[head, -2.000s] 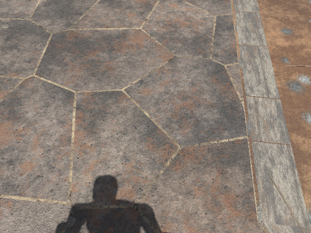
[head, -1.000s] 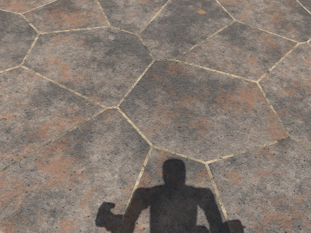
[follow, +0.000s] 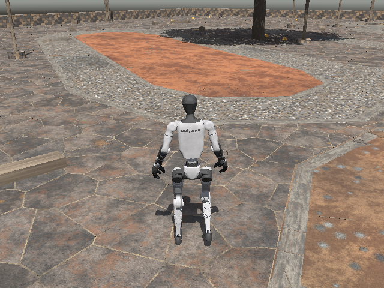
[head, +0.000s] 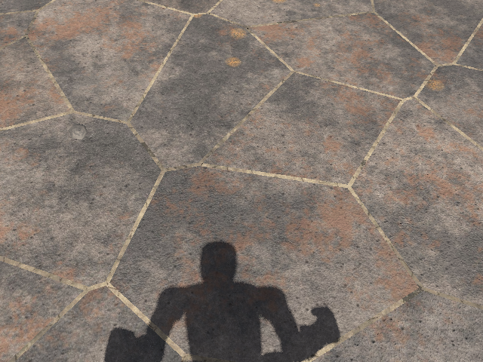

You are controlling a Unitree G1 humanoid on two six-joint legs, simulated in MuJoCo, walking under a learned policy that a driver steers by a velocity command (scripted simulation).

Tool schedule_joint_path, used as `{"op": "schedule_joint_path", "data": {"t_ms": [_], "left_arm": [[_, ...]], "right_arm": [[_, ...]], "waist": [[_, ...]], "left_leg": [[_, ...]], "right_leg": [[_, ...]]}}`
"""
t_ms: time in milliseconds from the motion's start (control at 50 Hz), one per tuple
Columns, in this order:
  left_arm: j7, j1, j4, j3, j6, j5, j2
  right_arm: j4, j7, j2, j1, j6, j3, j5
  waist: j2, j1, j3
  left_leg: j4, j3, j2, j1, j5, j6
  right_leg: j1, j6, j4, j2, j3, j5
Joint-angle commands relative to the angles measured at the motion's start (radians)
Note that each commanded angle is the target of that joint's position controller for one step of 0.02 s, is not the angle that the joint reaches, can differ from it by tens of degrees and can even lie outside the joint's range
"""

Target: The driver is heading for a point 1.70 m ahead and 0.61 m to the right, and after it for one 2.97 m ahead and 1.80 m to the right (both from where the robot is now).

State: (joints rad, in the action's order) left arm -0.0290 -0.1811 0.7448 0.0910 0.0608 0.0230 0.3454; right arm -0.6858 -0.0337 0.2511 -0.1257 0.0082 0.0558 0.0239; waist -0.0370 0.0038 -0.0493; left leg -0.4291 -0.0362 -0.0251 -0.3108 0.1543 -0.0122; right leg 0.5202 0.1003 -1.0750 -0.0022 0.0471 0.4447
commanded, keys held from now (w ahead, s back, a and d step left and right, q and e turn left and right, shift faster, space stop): e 0.64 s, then no key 0.26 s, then w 0.10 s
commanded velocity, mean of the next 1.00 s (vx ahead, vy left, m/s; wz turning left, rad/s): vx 0.02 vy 0.00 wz -0.48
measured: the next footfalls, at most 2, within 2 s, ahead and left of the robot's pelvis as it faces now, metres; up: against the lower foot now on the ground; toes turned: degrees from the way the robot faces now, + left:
right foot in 0.20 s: +0.04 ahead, -0.14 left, +0.00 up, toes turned -9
left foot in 0.68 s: +0.11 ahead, +0.06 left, +0.00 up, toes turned -30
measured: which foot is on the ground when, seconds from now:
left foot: down 0.00-0.20, up 0.22-0.66, down 0.68-1.00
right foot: up 0.00-0.18, down 0.20-0.68, up 0.70-1.00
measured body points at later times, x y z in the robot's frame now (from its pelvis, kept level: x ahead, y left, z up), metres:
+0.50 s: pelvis +0.01 -0.05 +0.00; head +0.03 -0.09 +0.45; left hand +0.23 +0.19 -0.07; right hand +0.08 -0.37 -0.11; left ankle +0.07 +0.10 -0.68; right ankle +0.00 -0.14 -0.74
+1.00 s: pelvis +0.02 -0.03 +0.00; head +0.04 -0.04 +0.45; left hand +0.27 +0.14 -0.11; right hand +0.01 -0.33 -0.11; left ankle +0.08 +0.08 -0.74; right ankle -0.07 -0.14 -0.73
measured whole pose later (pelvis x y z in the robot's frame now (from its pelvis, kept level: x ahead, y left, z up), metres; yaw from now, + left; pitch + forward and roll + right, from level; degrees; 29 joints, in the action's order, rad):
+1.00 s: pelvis +0.02 -0.03 +0.00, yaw -28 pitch +0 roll +0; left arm -0.02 -0.20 0.69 0.06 0.05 0.01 0.29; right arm -0.74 -0.01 0.25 -0.18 -0.01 0.04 -0.01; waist -0.01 -0.01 -0.04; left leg -0.49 0.03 -0.01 -0.23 0.26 0.00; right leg 0.24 0.07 -0.57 0.00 0.06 0.36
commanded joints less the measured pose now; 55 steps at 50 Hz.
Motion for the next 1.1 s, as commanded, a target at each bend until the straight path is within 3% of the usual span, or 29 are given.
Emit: {"op": "schedule_joint_path", "data": {"t_ms": [20, 120, 160, 180, 200, 220, 240, 260, 280, 300, 360, 460, 580, 660, 680, 700, 720, 740, 760, 780, 800, 900, 940, 1000, 1020, 1040, 1060, 1080, 1100], "left_arm": [[0.010, -0.015, -0.087, 0.004, -0.004, -0.004, 0.036], [0.038, -0.004, -0.120, 0.011, 0.002, -0.006, 0.061], [0.047, -0.056, -0.107, 0.019, 0.004, -0.008, 0.058], [0.043, -0.091, -0.094, 0.028, 0.004, -0.012, 0.075], [0.029, -0.113, -0.100, 0.051, 0.001, -0.013, 0.157], [0.021, -0.093, -0.139, 0.064, -0.007, -0.028, 0.261], [0.029, -0.122, -0.141, 0.055, -0.032, -0.062, 0.221], [0.029, -0.078, -0.136, 0.044, -0.050, -0.059, 0.194], [0.023, -0.016, -0.141, 0.039, -0.057, -0.036, 0.165], [0.017, 0.022, -0.148, 0.027, -0.056, -0.018, 0.134], [0.001, 0.021, -0.156, 0.014, -0.047, -0.019, 0.111], [-0.012, -0.009, -0.158, 0.025, -0.037, -0.013, 0.137], [0.003, 0.016, -0.176, 0.034, -0.024, -0.011, 0.152], [0.001, 0.068, -0.191, 0.029, -0.013, 0.008, 0.136], [-0.003, 0.042, -0.191, 0.020, -0.013, 0.004, 0.104], [0.000, -0.028, -0.181, 0.003, -0.017, -0.018, 0.044], [-0.004, -0.002, -0.205, 0.021, -0.027, -0.008, 0.095], [-0.007, -0.032, -0.180, 0.042, -0.033, -0.023, 0.163], [-0.005, -0.036, -0.156, 0.051, -0.030, -0.016, 0.174], [-0.009, -0.048, -0.133, 0.047, -0.020, -0.014, 0.144], [-0.010, -0.043, -0.131, 0.040, -0.013, -0.016, 0.120], [0.000, 0.023, -0.150, -0.007, -0.018, -0.016, 0.012], [0.006, 0.029, -0.145, -0.015, -0.021, -0.009, 0.007], [0.014, -0.033, -0.107, -0.006, -0.034, -0.009, 0.037], [0.011, -0.070, -0.103, -0.005, -0.043, -0.010, 0.055], [0.004, -0.160, -0.086, 0.005, -0.051, -0.018, 0.104], [0.016, -0.221, -0.055, 0.030, -0.059, -0.025, 0.185], [0.022, -0.227, -0.063, 0.023, -0.079, -0.033, 0.163], [0.018, -0.221, -0.054, 0.010, -0.098, -0.039, 0.124]], "right_arm": [[0.052, -0.011, 0.172, 0.019, 0.002, 0.050, -0.003], [0.032, 0.001, 0.214, 0.021, -0.005, 0.065, -0.025], [0.021, 0.002, 0.215, 0.039, -0.007, 0.067, -0.045], [0.000, 0.004, 0.189, -0.001, -0.008, 0.062, -0.048], [-0.009, 0.010, 0.138, -0.044, -0.010, 0.050, -0.024], [0.053, 0.006, 0.109, 0.004, -0.009, 0.036, 0.014], [0.068, -0.004, 0.150, 0.090, -0.005, 0.048, 0.000], [0.063, -0.007, 0.166, 0.085, -0.008, 0.056, -0.022], [0.038, -0.014, 0.171, 0.053, -0.012, 0.063, -0.022], [0.024, -0.021, 0.181, 0.040, -0.016, 0.068, -0.013], [0.019, -0.014, 0.158, 0.009, -0.011, 0.066, -0.017], [0.036, -0.004, 0.128, 0.062, -0.003, 0.051, -0.023], [0.041, 0.018, 0.142, 0.058, 0.016, 0.053, -0.034], [0.019, 0.033, 0.145, -0.027, 0.033, 0.059, -0.034], [0.015, 0.031, 0.175, -0.045, 0.033, 0.066, -0.024], [0.035, 0.026, 0.228, -0.024, 0.026, 0.071, -0.007], [0.028, 0.030, 0.255, -0.022, 0.023, 0.074, 0.023], [0.045, 0.030, 0.209, 0.005, 0.028, 0.062, 0.008], [0.049, 0.026, 0.172, 0.036, 0.028, 0.051, -0.004], [0.051, 0.024, 0.160, 0.056, 0.026, 0.045, -0.014], [0.047, 0.023, 0.150, 0.059, 0.025, 0.039, -0.026], [0.020, 0.019, 0.150, 0.028, 0.005, 0.030, -0.019], [0.004, 0.022, 0.173, -0.020, -0.006, 0.034, -0.024], [-0.013, 0.026, 0.200, -0.058, -0.010, 0.031, -0.044], [-0.014, 0.029, 0.174, -0.055, 0.001, 0.020, -0.038], [0.011, 0.036, 0.106, -0.004, 0.017, -0.002, -0.023], [0.052, 0.036, 0.078, 0.049, 0.037, -0.010, -0.031], [0.074, 0.031, 0.148, 0.126, 0.050, 0.009, -0.046], [0.074, 0.034, 0.176, 0.117, 0.059, 0.025, -0.060]], "waist": [[0.206, -0.007, 0.155], [0.219, -0.011, 0.157], [0.202, 0.027, 0.149], [0.160, 0.033, 0.144], [-0.055, 0.013, 0.124], [-0.299, 0.006, 0.094], [-0.189, 0.083, 0.157], [-0.142, 0.046, 0.127], [-0.100, 0.014, 0.109], [-0.094, 0.002, 0.106], [-0.092, -0.015, 0.145], [-0.102, 0.015, 0.132], [-0.123, 0.023, 0.126], [-0.117, -0.031, 0.149], [-0.073, -0.022, 0.168], [0.147, 0.029, 0.190], [0.326, 0.027, 0.117], [0.230, 0.023, 0.109], [0.179, 0.031, 0.094], [0.149, 0.038, 0.085], [0.154, 0.027, 0.074], [0.220, -0.011, 0.113], [0.237, -0.041, 0.126], [0.206, -0.012, 0.061], [0.173, 0.008, 0.071], [0.043, 0.044, 0.098], [-0.189, 0.061, 0.078], [-0.183, 0.112, -0.029], [-0.159, 0.090, -0.075]], "left_leg": [[0.115, 0.135, -0.249, 0.169, -0.339, -0.222], [0.090, 0.094, -0.289, 0.162, -0.265, -0.200], [0.021, 0.054, -0.275, 0.125, -0.189, -0.146], [-0.058, 0.010, -0.240, 0.065, -0.096, -0.086], [-0.282, -0.098, -0.146, -0.110, 0.121, 0.017], [-0.528, -0.094, 0.008, -0.384, 0.521, 0.098], [-0.692, 0.070, 0.015, -0.378, 0.536, 0.087], [-0.733, 0.101, -0.002, -0.385, 0.444, 0.067], [-0.718, 0.109, -0.014, -0.388, 0.351, 0.061], [-0.703, 0.114, -0.019, -0.382, 0.296, 0.065], [-0.711, 0.105, 0.017, -0.308, 0.201, 0.084], [-0.454, 0.125, 0.038, -0.277, 0.169, 0.104], [-0.262, 0.137, 0.071, -0.128, 0.221, 0.089], [0.042, 0.114, 0.066, 0.051, 0.039, 0.052], [0.090, 0.162, -0.018, 0.162, -0.080, 0.021], [0.112, 0.353, -0.217, 0.257, -0.262, -0.060], [0.127, 0.553, -0.346, 0.198, -0.388, -0.239], [0.123, 0.534, -0.367, 0.176, -0.359, -0.288], [0.107, 0.440, -0.305, 0.162, -0.323, -0.251], [0.094, 0.367, -0.246, 0.166, -0.272, -0.209], [0.086, 0.341, -0.230, 0.177, -0.293, -0.203], [0.063, 0.221, -0.166, 0.210, -0.360, -0.196], [0.098, 0.239, -0.163, 0.182, -0.102, -0.195], [0.123, 0.263, -0.142, 0.038, 0.270, -0.159], [0.091, 0.255, -0.128, -0.047, 0.316, -0.119], [-0.072, 0.163, -0.063, -0.174, 0.322, -0.057], [-0.266, -0.015, 0.062, -0.279, 0.333, 0.006], [-0.414, 0.037, 0.027, -0.392, 0.413, 0.015], [-0.527, 0.075, -0.008, -0.464, 0.396, 0.003]], "right_leg": [[-0.015, 0.003, 0.113, 0.040, -0.025, -0.049], [-0.151, -0.053, 0.332, 0.037, -0.084, -0.094], [-0.259, -0.101, 0.515, 0.011, -0.120, -0.212], [-0.352, -0.135, 0.605, -0.006, -0.100, -0.287], [-0.472, -0.203, 0.707, 0.139, 0.127, -0.525], [-0.502, -0.398, 0.725, 0.383, 0.471, -0.768], [-0.440, -0.469, 0.754, 0.391, 0.490, -0.685], [-0.419, -0.418, 0.756, 0.328, 0.397, -0.605], [-0.406, -0.355, 0.748, 0.270, 0.331, -0.534], [-0.398, -0.322, 0.742, 0.245, 0.304, -0.532], [-0.382, -0.321, 0.731, 0.200, 0.266, -0.606], [-0.421, -0.320, 0.714, 0.181, 0.326, -0.498], [-0.369, -0.329, 0.686, 0.167, 0.451, -0.510], [-0.358, -0.270, 0.614, 0.113, 0.473, -0.531], [-0.291, -0.220, 0.562, 0.072, 0.431, -0.399], [-0.179, -0.158, 0.364, -0.046, 0.282, -0.064], [-0.008, -0.105, 0.192, -0.152, 0.152, 0.229], [0.009, -0.065, 0.006, -0.093, 0.164, 0.212], [0.012, -0.048, -0.064, -0.087, 0.161, 0.149], [0.015, -0.029, -0.088, -0.084, 0.157, 0.102], [0.031, -0.014, -0.102, -0.082, 0.160, 0.063], [-0.127, 0.010, 0.251, -0.016, 0.033, 0.025], [-0.225, -0.003, 0.422, -0.015, -0.022, -0.011], [-0.405, -0.075, 0.689, -0.055, -0.085, -0.164], [-0.508, -0.114, 0.679, -0.008, -0.024, -0.159], [-0.609, -0.180, 0.696, 0.121, 0.144, -0.093], [-0.559, -0.294, 0.801, 0.254, 0.385, 0.124], [-0.517, -0.371, 0.910, 0.333, 0.538, 0.190], [-0.515, -0.379, 0.923, 0.345, 0.546, 0.195]]}}
Over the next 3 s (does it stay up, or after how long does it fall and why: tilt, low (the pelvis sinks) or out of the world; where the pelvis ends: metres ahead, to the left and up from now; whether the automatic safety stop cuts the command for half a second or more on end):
stays up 0.91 -0.46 -0.01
